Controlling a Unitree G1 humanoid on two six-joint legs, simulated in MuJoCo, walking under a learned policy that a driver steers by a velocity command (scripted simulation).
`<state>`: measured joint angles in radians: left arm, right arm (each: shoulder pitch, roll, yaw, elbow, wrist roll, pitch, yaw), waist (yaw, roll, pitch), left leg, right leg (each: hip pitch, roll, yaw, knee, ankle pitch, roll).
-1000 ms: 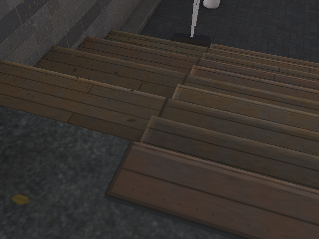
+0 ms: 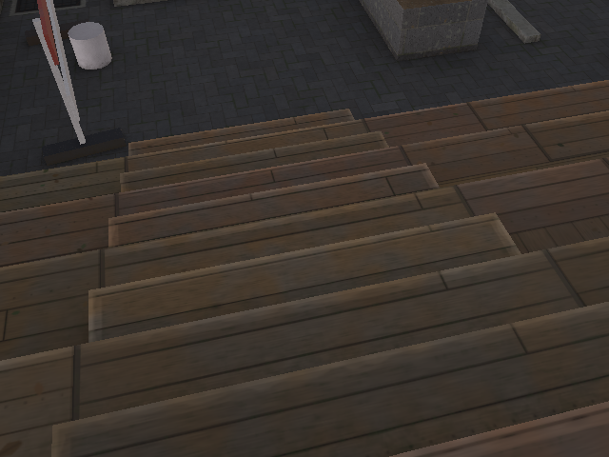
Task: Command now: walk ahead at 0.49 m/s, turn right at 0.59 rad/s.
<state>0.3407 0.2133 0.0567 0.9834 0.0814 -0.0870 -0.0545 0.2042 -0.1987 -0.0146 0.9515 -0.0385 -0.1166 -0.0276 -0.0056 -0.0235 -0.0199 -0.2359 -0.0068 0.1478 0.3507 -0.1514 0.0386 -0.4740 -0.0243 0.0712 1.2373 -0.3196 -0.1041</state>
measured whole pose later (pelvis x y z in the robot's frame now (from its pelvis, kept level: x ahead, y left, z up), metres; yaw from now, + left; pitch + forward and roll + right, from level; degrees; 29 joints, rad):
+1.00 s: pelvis +0.51 -0.07 -0.10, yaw -18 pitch +0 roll -5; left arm 0.48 0.22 0.04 0.94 0.04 -0.08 0.08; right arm 0.11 -0.25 -0.07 0.78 -0.02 -0.02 0.05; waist 0.13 0.05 0.01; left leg -0.40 0.09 -0.03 0.35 0.35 0.05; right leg -0.05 0.12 -0.01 0.90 -0.84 -0.06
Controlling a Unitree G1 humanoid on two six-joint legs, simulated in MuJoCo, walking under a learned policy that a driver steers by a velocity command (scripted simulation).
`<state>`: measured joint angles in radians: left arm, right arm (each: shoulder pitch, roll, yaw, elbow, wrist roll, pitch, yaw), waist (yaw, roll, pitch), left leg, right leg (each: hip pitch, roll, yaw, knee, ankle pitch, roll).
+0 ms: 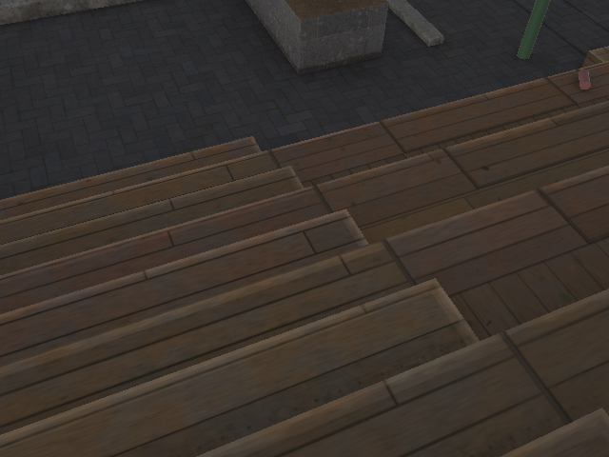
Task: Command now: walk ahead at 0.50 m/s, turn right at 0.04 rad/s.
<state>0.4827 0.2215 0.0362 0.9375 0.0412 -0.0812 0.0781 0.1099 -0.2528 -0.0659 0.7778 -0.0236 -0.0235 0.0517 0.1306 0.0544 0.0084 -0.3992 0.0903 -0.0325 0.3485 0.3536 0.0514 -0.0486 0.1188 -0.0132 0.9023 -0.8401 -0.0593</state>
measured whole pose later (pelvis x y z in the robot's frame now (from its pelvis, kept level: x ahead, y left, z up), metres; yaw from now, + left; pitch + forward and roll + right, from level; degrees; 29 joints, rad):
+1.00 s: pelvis +0.48 +0.09 -0.21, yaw +23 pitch +0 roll +0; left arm 0.34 0.24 -0.02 0.91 0.06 -0.09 -0.04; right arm 0.30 -0.27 -0.06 0.91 -0.07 -0.11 0.05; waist 0.01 -0.01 0.01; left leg -0.30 -0.09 0.03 0.59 -0.29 0.09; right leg -0.62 -0.10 0.04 1.67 -0.60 0.06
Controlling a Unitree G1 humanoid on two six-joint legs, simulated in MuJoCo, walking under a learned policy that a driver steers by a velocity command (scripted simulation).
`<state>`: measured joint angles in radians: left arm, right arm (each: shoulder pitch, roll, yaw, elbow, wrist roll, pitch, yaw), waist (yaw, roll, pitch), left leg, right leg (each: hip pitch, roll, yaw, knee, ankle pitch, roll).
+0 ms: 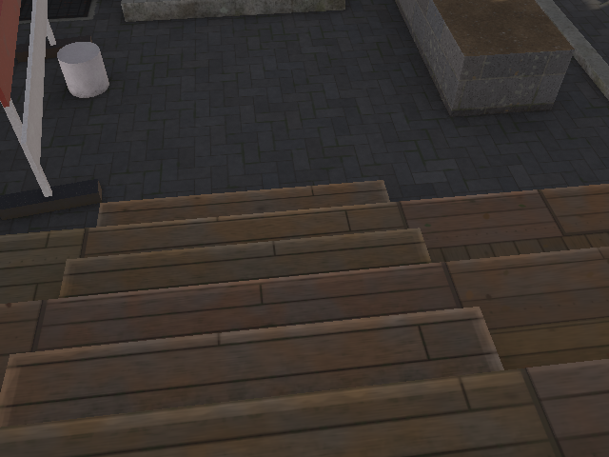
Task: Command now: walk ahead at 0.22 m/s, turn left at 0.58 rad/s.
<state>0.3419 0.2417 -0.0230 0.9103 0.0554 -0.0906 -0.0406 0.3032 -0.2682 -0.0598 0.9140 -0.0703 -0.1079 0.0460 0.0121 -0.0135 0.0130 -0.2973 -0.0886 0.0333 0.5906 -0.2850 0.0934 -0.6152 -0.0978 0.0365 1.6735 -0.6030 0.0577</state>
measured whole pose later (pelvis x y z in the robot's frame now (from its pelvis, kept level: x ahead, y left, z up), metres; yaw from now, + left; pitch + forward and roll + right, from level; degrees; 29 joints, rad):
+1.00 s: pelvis +0.10 -0.10 -0.09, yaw +31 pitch +3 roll +1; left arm 0.32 0.27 0.05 0.76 0.04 -0.08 0.03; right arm 0.30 -0.25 0.01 0.59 -0.08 -0.01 0.07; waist -0.04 0.00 -0.08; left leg -0.58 -0.09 0.05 1.25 -0.72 0.09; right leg -0.59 0.04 0.30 0.71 -0.33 0.02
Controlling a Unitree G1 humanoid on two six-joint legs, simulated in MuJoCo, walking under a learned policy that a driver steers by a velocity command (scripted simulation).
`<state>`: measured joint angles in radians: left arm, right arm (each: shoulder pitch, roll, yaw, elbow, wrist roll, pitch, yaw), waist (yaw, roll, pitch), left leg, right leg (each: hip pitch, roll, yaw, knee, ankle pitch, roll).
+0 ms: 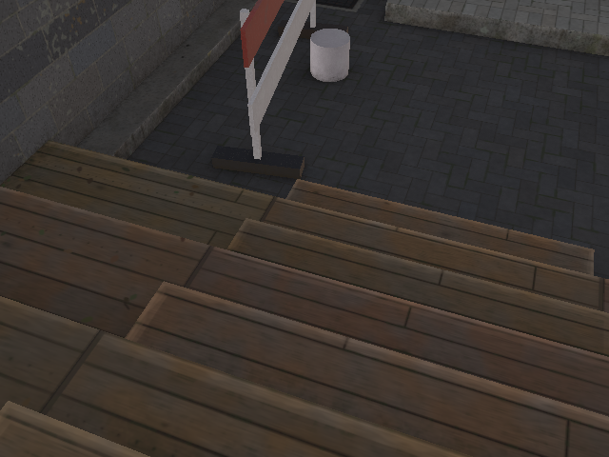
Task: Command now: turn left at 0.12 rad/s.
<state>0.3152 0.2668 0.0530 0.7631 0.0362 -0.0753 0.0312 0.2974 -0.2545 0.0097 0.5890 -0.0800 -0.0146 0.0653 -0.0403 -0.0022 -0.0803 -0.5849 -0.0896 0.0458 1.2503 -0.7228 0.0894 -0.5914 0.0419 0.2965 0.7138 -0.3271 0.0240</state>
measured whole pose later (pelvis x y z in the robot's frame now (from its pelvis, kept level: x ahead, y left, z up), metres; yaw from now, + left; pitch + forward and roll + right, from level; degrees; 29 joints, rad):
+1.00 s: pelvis +0.02 -0.03 -0.03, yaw +0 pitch +0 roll +2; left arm 0.44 0.16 0.05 1.04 0.01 0.06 0.00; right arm 0.30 -0.15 -0.01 0.89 -0.02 0.02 -0.03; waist 0.00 -0.04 -0.04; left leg -0.54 -0.04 0.05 1.39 -0.86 0.05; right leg -0.31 -0.06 0.08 0.46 -0.27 0.03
